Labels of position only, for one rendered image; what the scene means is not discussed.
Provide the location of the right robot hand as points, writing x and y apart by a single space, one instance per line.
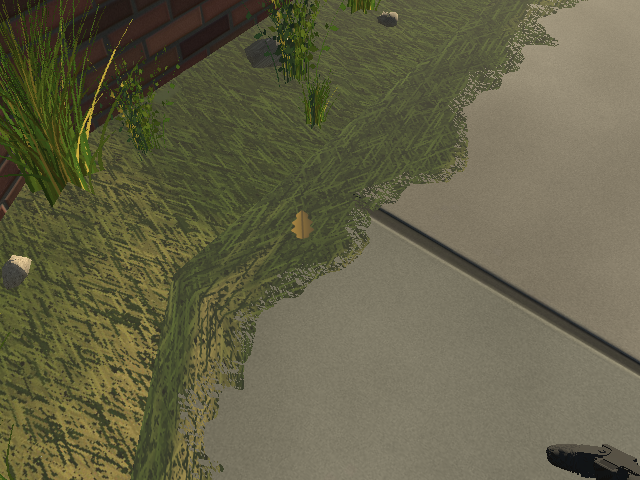
602 463

